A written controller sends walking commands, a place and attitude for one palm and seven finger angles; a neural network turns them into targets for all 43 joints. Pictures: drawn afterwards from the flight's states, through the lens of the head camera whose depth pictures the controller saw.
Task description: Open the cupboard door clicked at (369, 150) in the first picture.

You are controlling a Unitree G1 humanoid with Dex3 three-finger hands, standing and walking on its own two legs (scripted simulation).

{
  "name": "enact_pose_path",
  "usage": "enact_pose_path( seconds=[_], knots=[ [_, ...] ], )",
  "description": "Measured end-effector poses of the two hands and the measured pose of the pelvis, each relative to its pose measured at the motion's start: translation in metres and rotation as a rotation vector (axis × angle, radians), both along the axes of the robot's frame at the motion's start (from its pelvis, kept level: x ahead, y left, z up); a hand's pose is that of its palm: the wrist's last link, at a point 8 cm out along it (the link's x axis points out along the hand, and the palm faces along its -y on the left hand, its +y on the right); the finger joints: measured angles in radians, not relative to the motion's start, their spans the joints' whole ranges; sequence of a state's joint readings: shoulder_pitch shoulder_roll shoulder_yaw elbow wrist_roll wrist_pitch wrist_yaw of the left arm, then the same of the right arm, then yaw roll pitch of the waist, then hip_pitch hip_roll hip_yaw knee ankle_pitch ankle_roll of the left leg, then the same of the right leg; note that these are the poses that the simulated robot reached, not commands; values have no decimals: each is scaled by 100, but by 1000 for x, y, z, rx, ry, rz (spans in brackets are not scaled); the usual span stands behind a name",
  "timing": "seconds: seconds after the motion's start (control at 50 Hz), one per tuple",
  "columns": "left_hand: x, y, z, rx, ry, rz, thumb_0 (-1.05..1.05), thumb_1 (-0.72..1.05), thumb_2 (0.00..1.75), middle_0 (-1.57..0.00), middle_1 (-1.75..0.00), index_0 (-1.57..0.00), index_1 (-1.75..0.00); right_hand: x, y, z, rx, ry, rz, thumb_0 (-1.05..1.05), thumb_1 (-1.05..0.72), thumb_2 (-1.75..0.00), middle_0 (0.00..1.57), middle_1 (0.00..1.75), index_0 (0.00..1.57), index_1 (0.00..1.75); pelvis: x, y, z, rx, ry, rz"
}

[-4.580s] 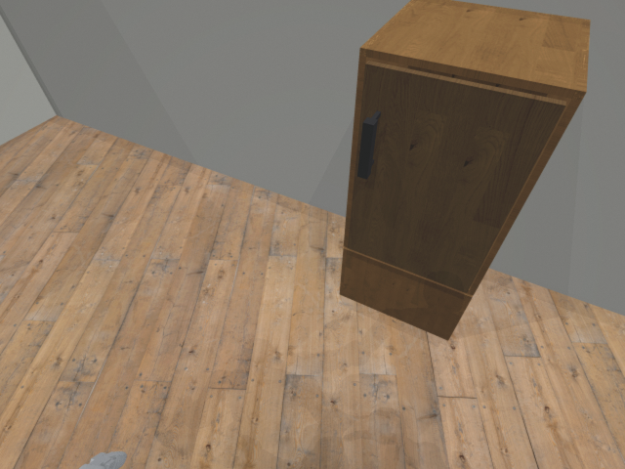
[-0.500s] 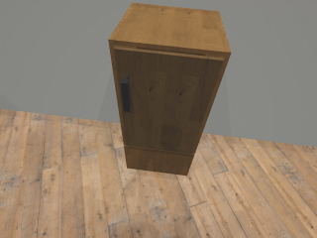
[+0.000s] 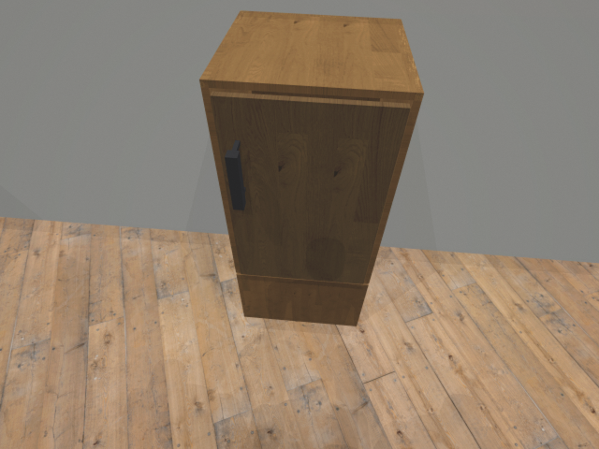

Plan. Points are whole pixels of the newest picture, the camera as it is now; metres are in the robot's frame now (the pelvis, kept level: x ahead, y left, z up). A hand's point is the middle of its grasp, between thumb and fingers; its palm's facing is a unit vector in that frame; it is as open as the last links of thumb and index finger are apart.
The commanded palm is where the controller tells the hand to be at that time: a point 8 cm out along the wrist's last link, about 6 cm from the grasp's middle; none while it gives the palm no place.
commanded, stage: look again from close up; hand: left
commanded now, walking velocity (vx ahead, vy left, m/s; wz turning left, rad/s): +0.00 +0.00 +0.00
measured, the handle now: (238, 175) +0.65 +0.18 -0.04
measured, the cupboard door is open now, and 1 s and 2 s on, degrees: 0 0 0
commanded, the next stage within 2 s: shuffle to correct the standing spot in 0.56 s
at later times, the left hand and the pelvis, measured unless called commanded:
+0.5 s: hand out of the picture +0.02 +0.18 -0.17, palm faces +0.01 -0.97 -0.25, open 7.4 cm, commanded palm none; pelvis +0.01 +0.00 +0.00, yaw +0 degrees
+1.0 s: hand out of the picture +0.05 +0.17 -0.19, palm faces +0.03 -0.98 -0.18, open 7.4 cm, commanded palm none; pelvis +0.06 -0.01 -0.02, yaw -1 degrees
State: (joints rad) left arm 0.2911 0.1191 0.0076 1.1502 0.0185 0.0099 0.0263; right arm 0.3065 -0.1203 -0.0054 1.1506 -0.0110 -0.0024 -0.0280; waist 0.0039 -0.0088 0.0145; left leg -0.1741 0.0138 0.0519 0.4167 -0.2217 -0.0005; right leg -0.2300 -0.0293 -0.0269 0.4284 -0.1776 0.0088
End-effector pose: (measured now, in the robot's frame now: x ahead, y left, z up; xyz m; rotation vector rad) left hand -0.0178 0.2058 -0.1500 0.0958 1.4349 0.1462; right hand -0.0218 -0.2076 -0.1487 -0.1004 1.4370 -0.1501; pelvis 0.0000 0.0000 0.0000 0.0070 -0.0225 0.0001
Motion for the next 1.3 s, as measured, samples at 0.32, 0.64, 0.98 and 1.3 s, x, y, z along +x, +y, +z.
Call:
enact_pose_path(
  seconds=[0.32,0.64,0.98,1.3],
  knots=[
    [18,29,12,100,-67,-41,1,91,90,-20,-30,-20,-30,15,9,-16,52,-90,18,0,-91,-90,20,30,20,30,3,5,-8,8,1,2],
    [49,11,13,87,-80,-51,1,92,90,-20,-30,-20,-30,37,-20,-11,11,-73,32,0,-91,-90,20,30,20,30,19,-10,-4,13,6,-4],
    [58,8,-7,25,-11,-8,1,91,90,-20,-30,-20,-30,54,-19,-11,-16,-22,25,0,-91,-90,20,30,20,30,59,-7,-15,5,21,-8],
    [98,10,1,42,31,26,1,91,90,-20,-30,-20,-30,168,-18,-8,-30,-82,53,3,-95,-90,20,30,20,30,122,4,-10,13,20,2]
  ],
)
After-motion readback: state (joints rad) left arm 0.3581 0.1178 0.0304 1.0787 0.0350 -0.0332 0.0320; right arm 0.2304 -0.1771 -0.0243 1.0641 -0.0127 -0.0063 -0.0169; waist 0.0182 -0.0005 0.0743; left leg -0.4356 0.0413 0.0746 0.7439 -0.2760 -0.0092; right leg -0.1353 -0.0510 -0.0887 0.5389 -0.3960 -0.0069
